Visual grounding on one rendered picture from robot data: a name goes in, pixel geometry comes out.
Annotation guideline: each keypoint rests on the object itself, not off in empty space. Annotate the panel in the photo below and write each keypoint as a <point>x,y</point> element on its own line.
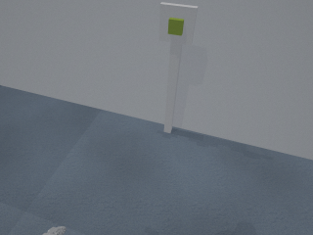
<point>188,13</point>

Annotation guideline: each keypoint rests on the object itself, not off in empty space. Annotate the button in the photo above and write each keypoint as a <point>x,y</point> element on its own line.
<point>175,26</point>

